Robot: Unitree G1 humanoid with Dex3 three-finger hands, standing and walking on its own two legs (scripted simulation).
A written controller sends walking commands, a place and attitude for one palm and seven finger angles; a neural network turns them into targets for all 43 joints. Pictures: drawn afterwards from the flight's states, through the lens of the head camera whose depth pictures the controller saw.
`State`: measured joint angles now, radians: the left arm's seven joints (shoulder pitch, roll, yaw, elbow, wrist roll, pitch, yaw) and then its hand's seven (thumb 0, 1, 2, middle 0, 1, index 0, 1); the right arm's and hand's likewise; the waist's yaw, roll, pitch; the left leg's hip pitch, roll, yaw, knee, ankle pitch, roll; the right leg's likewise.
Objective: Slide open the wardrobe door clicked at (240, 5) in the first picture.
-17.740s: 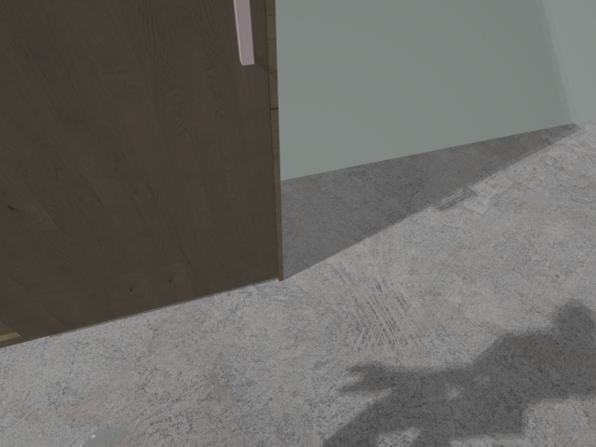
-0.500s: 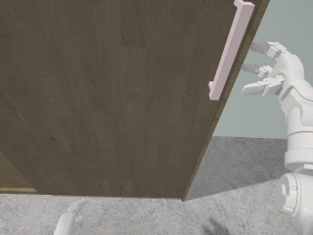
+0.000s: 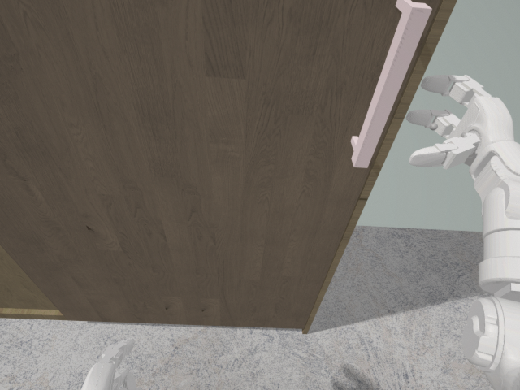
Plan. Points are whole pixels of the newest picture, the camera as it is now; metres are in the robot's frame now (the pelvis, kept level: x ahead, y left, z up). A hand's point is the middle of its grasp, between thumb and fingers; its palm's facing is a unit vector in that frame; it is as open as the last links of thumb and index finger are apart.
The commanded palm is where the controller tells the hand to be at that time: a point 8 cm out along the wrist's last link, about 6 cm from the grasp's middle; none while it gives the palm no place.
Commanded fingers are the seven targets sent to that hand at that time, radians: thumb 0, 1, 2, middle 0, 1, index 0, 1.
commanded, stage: feel for the door with the fingertips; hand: right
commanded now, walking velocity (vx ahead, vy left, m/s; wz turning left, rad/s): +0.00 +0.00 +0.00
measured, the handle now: (379, 91) +0.48 -0.12 +0.26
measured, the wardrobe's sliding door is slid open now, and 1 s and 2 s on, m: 0.00 0.00 0.00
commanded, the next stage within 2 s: slide the fingers in behind the handle in 0.86 s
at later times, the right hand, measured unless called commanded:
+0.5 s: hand (406, 116) +0.44 -0.16 +0.25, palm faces -0.03 +1.00 -0.03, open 14.0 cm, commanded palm +0.42 -0.21 +0.25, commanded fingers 0.00 0.50 -0.30 0.30 1.20 0.30 1.20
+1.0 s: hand (408, 112) +0.45 -0.16 +0.25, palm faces -0.02 +1.00 -0.01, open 13.7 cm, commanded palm +0.43 -0.21 +0.25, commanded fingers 0.00 0.50 -0.30 0.30 1.20 0.30 1.20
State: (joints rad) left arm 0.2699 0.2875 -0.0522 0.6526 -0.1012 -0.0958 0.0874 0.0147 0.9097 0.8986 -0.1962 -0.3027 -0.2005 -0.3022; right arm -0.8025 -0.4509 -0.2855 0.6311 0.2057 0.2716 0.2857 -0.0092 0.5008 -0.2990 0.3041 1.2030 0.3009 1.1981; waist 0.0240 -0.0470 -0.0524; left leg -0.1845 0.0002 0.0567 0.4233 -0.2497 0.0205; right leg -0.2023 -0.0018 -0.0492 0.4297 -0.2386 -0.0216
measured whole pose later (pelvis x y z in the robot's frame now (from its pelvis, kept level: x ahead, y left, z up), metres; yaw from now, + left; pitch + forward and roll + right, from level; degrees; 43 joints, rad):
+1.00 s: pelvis +0.00 +0.00 +0.00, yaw -1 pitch +2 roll +0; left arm 0.28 0.27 -0.05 0.68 -0.09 -0.06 0.09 0.01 0.91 0.90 -0.20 -0.30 -0.20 -0.30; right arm -0.96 -0.40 -0.24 0.78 0.17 0.27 0.19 -0.01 0.50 -0.30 0.35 1.23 0.34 1.24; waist 0.03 -0.04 -0.05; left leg -0.20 0.00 0.07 0.42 -0.25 0.02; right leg -0.22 0.00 -0.04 0.44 -0.24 -0.02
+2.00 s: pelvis +0.01 +0.00 +0.00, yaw +1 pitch +1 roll +0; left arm 0.23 0.24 -0.06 0.66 -0.07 -0.03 0.07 0.01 0.91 0.90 -0.20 -0.30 -0.20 -0.30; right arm -0.86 -0.28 -0.20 0.56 0.18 0.34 0.12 -0.01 0.50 -0.30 0.30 1.20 0.30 1.20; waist 0.01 -0.04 -0.06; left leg -0.17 0.00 0.05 0.41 -0.25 0.02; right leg -0.19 0.00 -0.06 0.41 -0.24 -0.02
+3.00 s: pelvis -0.01 +0.00 +0.00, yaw +0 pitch +0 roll +0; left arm 0.24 0.25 -0.06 0.68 -0.07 -0.02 0.08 0.01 0.91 0.90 -0.20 -0.30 -0.20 -0.30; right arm -0.87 -0.28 -0.19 0.58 0.18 0.35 0.09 -0.01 0.46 -0.32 0.31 1.21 0.30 1.20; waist 0.02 -0.04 -0.05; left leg -0.16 -0.01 0.05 0.38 -0.22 0.02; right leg -0.17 -0.01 -0.05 0.39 -0.21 -0.02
